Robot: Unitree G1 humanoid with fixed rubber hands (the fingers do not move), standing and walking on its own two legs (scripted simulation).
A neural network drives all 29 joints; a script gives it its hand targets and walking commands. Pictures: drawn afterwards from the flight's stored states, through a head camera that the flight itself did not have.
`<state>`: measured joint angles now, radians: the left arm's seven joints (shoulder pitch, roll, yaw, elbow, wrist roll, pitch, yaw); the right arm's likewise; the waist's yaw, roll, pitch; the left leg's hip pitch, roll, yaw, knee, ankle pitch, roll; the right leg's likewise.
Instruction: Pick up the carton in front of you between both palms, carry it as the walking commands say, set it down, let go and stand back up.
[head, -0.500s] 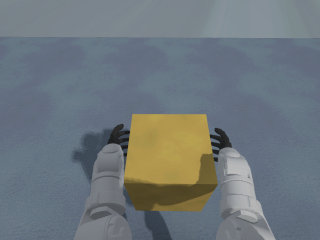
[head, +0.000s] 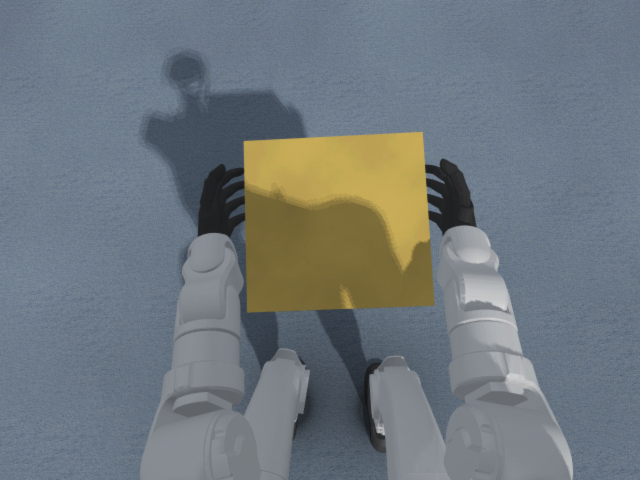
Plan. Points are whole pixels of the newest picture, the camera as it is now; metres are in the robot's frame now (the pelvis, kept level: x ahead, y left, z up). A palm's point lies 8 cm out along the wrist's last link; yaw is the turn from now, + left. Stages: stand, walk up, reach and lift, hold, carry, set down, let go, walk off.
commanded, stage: set down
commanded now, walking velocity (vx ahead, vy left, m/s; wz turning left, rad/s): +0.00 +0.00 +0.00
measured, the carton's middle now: (335, 233) +0.42 +0.02 -0.15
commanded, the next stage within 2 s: none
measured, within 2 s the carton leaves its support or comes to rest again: rests again in 1.56 s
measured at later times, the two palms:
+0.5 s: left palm (235, 241) +0.41 +0.19 -0.21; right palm (416, 226) +0.46 -0.11 -0.22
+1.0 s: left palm (248, 250) +0.43 +0.20 -0.37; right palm (392, 228) +0.49 -0.09 -0.38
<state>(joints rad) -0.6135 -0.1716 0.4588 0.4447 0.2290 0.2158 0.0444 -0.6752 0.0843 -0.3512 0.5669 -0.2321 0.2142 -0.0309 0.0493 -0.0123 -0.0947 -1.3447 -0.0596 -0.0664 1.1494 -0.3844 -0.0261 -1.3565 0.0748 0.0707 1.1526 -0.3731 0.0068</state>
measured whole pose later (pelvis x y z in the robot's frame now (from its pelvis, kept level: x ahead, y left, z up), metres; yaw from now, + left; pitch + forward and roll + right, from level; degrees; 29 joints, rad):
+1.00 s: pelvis -0.05 -0.01 -0.23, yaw +2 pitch +46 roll +3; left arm -1.12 -0.01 0.57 0.68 0.15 0.24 0.11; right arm -1.31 -0.16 -0.25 0.97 -0.16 0.22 -0.09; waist 0.09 -0.02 0.04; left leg -2.24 -0.12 -0.05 1.96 -0.53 -0.09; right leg -2.27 0.15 0.07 1.97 -0.50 0.04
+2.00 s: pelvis -0.04 -0.01 -0.29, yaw +3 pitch +37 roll +3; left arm -1.22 0.08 0.53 0.91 0.11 0.14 0.05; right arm -1.45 -0.27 -0.15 1.23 -0.06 0.12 -0.06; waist 0.10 -0.02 0.25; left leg -2.25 -0.10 -0.03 2.18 -0.58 -0.08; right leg -2.28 0.11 0.03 2.21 -0.57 0.00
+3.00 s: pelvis -0.04 +0.00 -0.20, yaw +4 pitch +45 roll +2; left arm -1.04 0.16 0.28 0.80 -0.13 0.10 0.14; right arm -1.25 -0.38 -0.12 1.04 0.05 0.12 -0.03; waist 0.11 -0.02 0.01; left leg -2.12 -0.06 0.00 1.86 -0.52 -0.02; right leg -2.12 0.04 0.02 1.89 -0.55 0.00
